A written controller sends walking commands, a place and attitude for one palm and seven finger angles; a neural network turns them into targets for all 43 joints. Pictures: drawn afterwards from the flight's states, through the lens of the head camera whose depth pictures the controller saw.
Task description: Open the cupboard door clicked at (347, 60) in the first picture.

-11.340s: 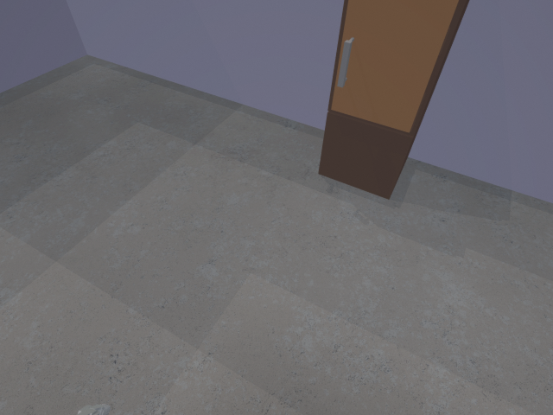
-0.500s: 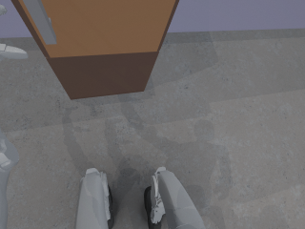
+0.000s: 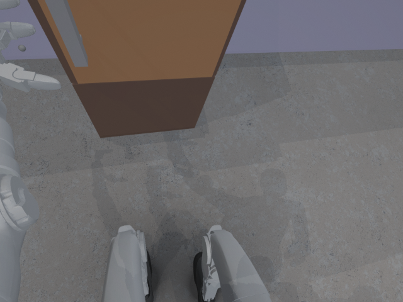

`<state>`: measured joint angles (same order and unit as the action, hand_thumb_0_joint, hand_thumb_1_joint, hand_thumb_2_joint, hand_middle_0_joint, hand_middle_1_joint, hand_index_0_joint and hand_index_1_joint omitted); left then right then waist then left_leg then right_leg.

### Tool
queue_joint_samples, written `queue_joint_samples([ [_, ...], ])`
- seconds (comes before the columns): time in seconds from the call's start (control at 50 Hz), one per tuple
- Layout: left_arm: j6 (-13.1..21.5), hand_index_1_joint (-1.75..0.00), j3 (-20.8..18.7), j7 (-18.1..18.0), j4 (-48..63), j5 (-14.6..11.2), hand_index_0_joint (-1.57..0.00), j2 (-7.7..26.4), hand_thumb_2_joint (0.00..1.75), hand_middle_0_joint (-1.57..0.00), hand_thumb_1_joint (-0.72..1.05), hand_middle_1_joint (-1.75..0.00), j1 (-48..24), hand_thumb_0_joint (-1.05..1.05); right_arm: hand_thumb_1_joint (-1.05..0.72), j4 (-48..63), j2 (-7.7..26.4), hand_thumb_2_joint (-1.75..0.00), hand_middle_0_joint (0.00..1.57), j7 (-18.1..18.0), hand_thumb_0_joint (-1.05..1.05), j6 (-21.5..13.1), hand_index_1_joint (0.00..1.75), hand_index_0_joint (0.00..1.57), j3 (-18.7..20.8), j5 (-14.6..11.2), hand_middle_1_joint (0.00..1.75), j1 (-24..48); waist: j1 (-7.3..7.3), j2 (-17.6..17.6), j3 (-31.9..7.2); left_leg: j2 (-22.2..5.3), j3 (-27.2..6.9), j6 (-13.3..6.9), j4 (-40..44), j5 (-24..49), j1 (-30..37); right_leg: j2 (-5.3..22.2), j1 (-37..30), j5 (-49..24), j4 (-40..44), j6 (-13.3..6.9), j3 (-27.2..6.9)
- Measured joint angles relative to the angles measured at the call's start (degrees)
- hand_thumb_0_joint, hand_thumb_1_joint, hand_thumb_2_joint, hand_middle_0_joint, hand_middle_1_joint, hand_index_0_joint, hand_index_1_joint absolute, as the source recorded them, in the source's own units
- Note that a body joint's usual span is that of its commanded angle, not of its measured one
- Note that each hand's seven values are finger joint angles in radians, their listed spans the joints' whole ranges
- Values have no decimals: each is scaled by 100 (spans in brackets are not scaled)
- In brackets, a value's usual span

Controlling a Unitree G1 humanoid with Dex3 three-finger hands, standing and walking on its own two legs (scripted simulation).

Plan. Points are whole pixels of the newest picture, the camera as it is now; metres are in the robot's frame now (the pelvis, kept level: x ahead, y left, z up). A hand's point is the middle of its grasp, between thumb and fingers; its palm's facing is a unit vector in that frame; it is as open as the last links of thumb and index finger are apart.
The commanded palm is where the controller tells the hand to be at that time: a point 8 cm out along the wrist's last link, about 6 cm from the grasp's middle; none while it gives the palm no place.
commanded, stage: slide the fingers in behind the handle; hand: left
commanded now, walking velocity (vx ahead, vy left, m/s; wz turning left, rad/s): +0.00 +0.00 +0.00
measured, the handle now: (66, 15) +0.60 +0.21 +0.06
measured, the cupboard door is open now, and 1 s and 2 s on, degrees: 0 0 0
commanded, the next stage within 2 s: close the thumb around the handle in 1.60 s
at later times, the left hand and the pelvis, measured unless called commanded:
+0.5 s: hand (43, 44) +0.55 +0.24 +0.04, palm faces +0.14 -0.99 -0.01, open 14.0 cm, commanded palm +0.54 +0.24 +0.05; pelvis +0.00 -0.01 +0.00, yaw +0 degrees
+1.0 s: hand (72, 44) +0.55 +0.20 +0.05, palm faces +0.14 -0.99 -0.02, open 14.0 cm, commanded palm +0.53 +0.21 +0.05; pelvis +0.00 -0.01 +0.00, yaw +1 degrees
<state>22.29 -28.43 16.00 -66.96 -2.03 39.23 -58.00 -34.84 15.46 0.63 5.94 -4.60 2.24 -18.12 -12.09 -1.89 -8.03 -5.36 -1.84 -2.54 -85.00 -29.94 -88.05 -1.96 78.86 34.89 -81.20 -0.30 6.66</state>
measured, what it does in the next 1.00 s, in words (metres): stands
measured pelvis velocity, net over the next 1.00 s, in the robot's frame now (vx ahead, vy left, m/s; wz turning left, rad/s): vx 0.00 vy -0.01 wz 0.01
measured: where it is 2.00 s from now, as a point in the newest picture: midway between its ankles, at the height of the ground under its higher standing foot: (174, 290)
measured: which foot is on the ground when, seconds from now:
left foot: down 0.00-1.00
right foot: down 0.00-1.00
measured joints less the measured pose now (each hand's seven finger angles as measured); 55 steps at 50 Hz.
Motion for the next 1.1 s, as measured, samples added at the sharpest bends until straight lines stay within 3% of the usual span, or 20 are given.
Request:
queue_joint_samples([
  [0.26, -89, -120, 47, -129, -126, 98, -30, 115, 30, -30, -50, -120, -253, -1, -90, 20, -5, -90, 20, -13, 0, -22, 30, 20, -20, 19, 30, -63, -134, -24, 19, -36, -42, 26, -124, 1, -179, -38, 182, 2, -128, -34, 29],
  [0.48, -84, -120, 55, -372, 22, 108, -30, -121, 30, -31, -50, -120, -164, -1, -90, -42, -63, -90, 20, 38, 0, -35, 30, 20, 11, 44, 30, -124, -112, -41, 12, -42, -19, 42, -62, 11, -127, -45, 155, -7, -89, -45, 4],
  [0.66, 41, -120, 326, -564, 58, 90, -29, -412, 30, -30, -50, -120, -121, -1, -90, -132, -100, -90, 20, 91, 0, -54, 30, 20, 73, 74, 30, -113, -46, -39, -24, -1, -27, 69, 31, 27, -17, -14, 45, 7, -22, -65, 15],
  [0.86, 195, -120, 340, -914, 18, 196, -30, -708, 30, -31, -50, -120, -47, -1, -90, -28, -85, -90, 20, 157, 0, -14, 30, 20, 128, 120, 30, -63, -82, -88, -75, -15, 9, 90, 67, 1, 85, -26, -20, 33, -19, -82, -25],
  [1.1, 378, -120, 477, -1032, -23, 154, -30, -917, 30, -30, -50, -120, 7, -1, -90, -92, -117, -90, 20, 194, 0, 22, 30, 20, 157, 113, 30, -78, -19, -105, -87, -9, 22, 130, 119, 13, 180, -22, -82, 50, -22, -120, -38],
])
